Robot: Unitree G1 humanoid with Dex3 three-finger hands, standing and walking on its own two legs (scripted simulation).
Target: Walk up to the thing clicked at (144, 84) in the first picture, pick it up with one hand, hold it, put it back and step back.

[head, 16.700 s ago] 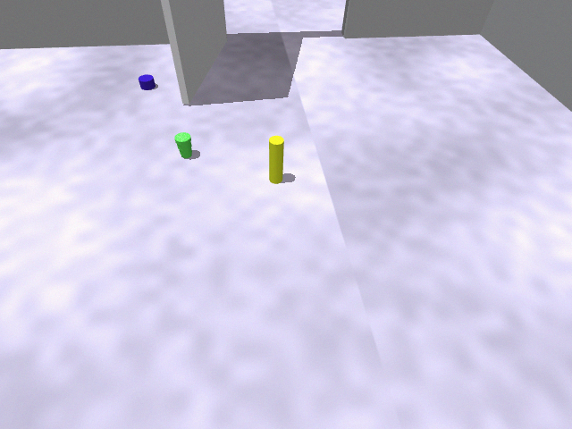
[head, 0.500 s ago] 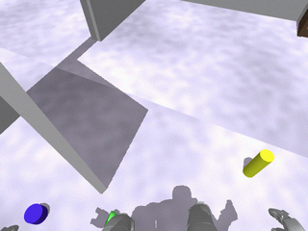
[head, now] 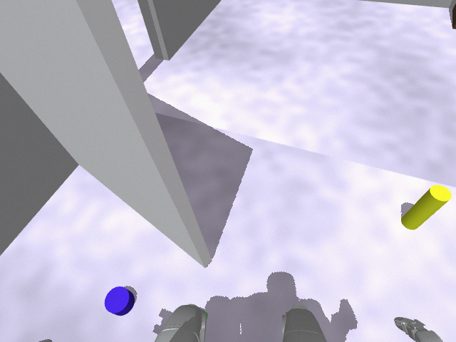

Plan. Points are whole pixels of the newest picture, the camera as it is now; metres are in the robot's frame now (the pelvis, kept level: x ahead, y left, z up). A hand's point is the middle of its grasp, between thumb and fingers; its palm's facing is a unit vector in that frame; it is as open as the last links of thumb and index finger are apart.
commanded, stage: walk up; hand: left
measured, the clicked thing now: (120, 301) +0.32 +0.49 -0.70
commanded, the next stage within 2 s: none
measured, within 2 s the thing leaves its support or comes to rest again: neither
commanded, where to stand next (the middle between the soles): -0.05 +0.30 m, yaw -9 degrees
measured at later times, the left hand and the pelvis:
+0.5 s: hand out of the picture -0.03 +0.51 -0.11, palm faces -0.11 -0.82 -0.56, open 7.4 cm; pelvis -0.11 +0.22 +0.00, yaw -4 degrees
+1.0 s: hand out of the picture -0.06 +0.68 -0.14, palm faces -0.14 -0.89 -0.43, open 7.4 cm; pelvis -0.16 +0.39 +0.01, yaw -8 degrees
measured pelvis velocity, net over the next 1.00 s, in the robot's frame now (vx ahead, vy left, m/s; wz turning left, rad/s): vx -0.16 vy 0.39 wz -0.13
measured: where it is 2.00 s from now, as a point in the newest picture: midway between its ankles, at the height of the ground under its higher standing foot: outside the picture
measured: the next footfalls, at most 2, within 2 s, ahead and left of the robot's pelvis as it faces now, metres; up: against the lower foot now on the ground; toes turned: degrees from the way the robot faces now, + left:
left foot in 0.08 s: +0.02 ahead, +0.23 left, +0.00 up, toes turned +0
right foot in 0.40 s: -0.03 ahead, +0.09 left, +0.00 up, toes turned -7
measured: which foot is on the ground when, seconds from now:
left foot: up 0.00-0.06, down 0.08-0.40, up 0.42-0.70, down 0.72-1.00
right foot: down 0.00-0.10, up 0.12-0.38, down 0.40-0.74, up 0.76-1.00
